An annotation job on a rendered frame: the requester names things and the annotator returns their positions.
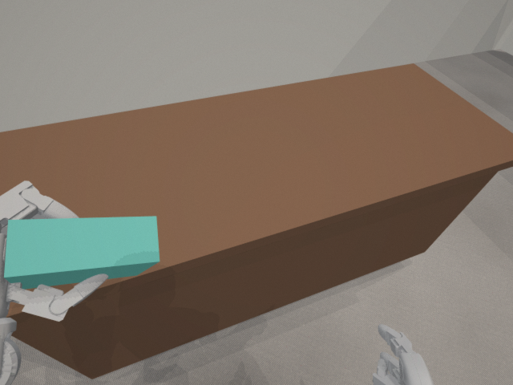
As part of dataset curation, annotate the sponge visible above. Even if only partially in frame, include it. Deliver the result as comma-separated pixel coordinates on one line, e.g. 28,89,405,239
4,216,160,290

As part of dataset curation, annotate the left robot hand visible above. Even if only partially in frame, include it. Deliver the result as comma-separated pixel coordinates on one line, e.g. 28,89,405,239
0,180,109,322

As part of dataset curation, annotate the right robot hand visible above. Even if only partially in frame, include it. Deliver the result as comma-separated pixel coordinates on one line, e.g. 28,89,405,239
373,324,434,385

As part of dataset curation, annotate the table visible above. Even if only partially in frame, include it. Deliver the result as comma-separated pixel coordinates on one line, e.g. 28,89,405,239
0,63,513,379

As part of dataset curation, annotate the robot left forearm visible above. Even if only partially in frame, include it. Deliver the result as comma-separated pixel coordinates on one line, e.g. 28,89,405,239
0,318,21,385

